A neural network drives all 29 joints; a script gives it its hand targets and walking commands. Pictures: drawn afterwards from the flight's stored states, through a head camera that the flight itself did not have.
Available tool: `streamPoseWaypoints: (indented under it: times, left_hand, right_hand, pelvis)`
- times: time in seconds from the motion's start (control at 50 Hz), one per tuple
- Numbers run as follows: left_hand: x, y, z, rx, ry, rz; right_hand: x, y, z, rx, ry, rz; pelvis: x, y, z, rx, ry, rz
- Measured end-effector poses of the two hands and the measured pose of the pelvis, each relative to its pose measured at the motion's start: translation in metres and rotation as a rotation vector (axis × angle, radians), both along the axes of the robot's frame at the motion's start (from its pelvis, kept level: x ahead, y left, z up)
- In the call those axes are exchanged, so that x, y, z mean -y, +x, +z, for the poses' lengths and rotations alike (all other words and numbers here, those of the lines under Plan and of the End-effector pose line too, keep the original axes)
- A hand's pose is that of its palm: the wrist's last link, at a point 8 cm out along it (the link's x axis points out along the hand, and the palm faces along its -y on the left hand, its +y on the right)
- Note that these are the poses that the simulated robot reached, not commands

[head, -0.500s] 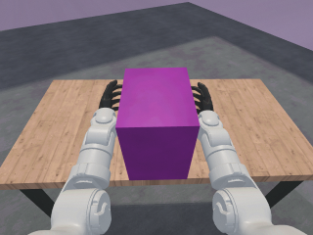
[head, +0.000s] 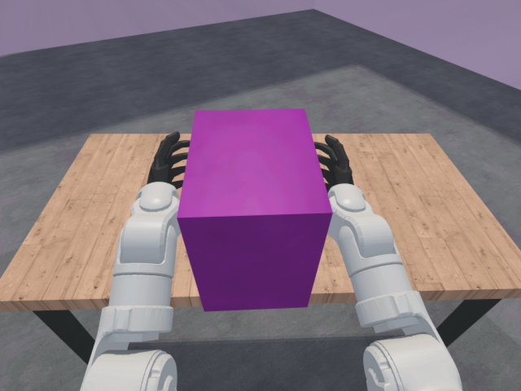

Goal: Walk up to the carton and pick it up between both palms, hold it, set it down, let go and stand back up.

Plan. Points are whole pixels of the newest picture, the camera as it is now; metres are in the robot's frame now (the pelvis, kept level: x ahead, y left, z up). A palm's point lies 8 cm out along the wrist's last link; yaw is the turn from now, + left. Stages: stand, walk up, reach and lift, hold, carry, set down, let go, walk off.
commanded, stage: reach and lift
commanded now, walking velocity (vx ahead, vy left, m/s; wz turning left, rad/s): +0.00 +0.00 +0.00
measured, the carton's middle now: (253, 212) +0.36 -0.02 +0.11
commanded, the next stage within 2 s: hold in 0.92 s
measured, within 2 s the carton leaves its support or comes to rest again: neither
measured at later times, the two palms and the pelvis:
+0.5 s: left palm (160, 174) +0.38 +0.12 +0.18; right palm (331, 178) +0.39 -0.14 +0.15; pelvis +0.02 +0.00 +0.00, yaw -1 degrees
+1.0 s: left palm (159, 175) +0.37 +0.12 +0.18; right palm (335, 183) +0.37 -0.14 +0.15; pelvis +0.01 +0.00 +0.00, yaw -1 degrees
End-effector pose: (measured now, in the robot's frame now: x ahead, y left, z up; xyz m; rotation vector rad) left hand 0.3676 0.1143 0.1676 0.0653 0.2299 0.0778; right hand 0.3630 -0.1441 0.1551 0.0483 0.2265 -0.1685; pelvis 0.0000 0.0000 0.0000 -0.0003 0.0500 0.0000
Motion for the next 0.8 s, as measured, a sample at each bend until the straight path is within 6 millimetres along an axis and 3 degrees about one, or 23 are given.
streamPoseWaypoints:
  times: [0.22,0.4,0.58,0.8]
  left_hand:
    - [0.002,0.01,0.016,-0.003,0.0,0.01]
    - [-0.001,0.018,0.014,0.001,-0.013,0.03]
    - [-0.006,0.006,0.008,-0.007,-0.025,0.041]
    - [-0.004,0.001,0.017,0.008,-0.023,0.027]
  right_hand:
    - [0.0,0.014,0.007,0.005,0.02,0.018]
    - [-0.002,0.026,0.001,0.016,0.014,0.035]
    - [-0.007,0.018,-0.006,0.027,0.021,0.047]
    - [-0.004,0.01,0.001,0.048,0.025,0.033]
  pelvis:
    - [-0.001,0.002,0.001,0.018,0.002,-0.01]
    - [0.002,0.015,0.001,0.042,0.001,-0.017]
    - [0.005,0.024,0.001,0.087,-0.001,-0.011]
    - [0.004,0.02,0.0,0.118,-0.001,-0.008]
